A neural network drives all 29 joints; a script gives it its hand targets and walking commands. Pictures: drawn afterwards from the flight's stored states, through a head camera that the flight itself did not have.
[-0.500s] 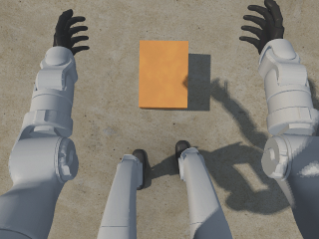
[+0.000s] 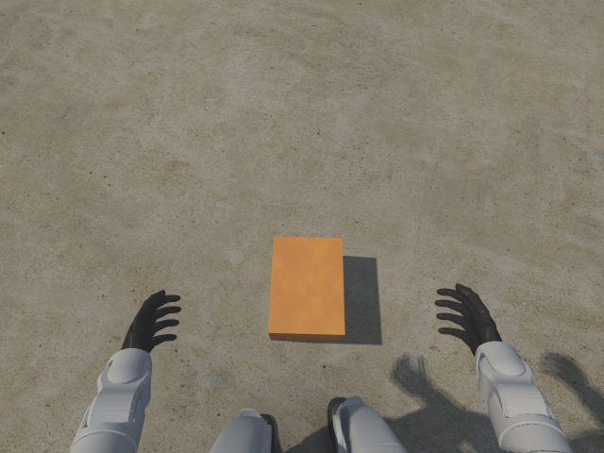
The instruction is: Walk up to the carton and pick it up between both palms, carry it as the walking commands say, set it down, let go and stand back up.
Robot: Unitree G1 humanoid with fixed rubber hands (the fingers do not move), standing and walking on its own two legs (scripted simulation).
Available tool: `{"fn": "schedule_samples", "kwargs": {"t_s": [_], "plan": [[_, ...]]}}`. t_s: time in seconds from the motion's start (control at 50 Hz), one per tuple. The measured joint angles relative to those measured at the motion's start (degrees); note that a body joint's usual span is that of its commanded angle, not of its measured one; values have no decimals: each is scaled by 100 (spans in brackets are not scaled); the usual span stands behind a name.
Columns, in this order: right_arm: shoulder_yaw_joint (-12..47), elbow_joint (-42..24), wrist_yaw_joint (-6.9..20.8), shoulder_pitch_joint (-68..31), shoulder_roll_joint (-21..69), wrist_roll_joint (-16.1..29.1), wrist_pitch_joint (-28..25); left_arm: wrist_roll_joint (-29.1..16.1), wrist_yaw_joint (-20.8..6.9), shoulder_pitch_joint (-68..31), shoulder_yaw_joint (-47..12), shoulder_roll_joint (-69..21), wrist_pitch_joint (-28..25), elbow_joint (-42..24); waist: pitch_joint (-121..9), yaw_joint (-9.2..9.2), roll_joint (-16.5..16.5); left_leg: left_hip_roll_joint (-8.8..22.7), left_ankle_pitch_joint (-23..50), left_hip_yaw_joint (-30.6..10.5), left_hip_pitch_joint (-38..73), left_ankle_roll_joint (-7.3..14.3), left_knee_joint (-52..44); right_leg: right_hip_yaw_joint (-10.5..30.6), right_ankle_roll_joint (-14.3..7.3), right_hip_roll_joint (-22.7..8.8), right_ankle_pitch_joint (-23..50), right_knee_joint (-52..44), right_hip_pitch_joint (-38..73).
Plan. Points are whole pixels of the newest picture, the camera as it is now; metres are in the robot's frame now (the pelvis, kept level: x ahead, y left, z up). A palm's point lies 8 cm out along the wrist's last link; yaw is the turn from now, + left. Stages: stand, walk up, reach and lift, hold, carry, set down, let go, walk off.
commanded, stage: let go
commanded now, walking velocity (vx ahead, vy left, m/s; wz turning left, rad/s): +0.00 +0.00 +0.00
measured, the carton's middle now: (306, 289) +0.48 -0.04 -0.67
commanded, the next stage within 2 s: stand in 0.72 s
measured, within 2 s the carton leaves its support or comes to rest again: neither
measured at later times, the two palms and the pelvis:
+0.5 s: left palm (107, 435) +0.15 +0.23 -0.04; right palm (509, 409) +0.16 -0.24 -0.05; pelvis +0.00 -0.01 +0.03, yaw +0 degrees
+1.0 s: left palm (98, 413) +0.18 +0.25 -0.05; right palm (505, 384) +0.19 -0.25 -0.05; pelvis +0.02 +0.00 +0.03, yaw +0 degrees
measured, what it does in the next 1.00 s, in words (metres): stands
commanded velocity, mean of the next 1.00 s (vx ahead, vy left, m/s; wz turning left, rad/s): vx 0.00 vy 0.00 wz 0.00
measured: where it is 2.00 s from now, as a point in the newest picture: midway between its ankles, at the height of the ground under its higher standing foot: outside the picture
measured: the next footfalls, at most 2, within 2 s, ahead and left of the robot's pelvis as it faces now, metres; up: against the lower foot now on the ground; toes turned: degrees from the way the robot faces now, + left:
none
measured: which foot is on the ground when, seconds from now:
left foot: down 0.00-1.00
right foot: down 0.00-1.00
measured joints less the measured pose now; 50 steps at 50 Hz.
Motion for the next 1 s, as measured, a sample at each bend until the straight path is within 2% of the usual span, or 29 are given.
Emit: {"fn": "schedule_samples", "kwargs": {"t_s": [0.18,0.36,0.62,0.74,0.82,1.0], "plan": [[271,-318,10,1459,19,0,-98,0,-85,1494,-247,1,-131,-173,-1,7,1,5,99,-5,1755,44,-678,13,0,-23,108,-706,1769],[381,-386,130,1810,19,-1,181,0,-242,1864,-349,0,95,-236,282,86,14,14,234,-8,2872,55,-1116,16,0,-29,185,-1014,2826],[379,-635,138,1810,20,-1,414,0,-369,1849,-401,-3,283,-374,691,171,125,22,315,-78,3167,47,-1272,-57,-53,-29,164,-1034,3079],[376,-694,5,1811,20,-2,544,0,-333,1840,-399,-4,257,-421,706,214,92,22,285,-77,3177,33,-1272,-56,-53,-29,139,-1038,3090],[368,-693,-214,1821,19,-1,312,1,-138,1850,-397,62,117,-424,705,215,75,22,253,-77,3176,23,-1270,-55,-53,-30,109,-1038,3090],[353,-525,-302,1821,20,-1,-102,0,-6,1851,-400,161,-139,-417,668,218,75,23,121,-77,3176,23,-1271,-54,-53,-30,-26,-1038,3090]]}}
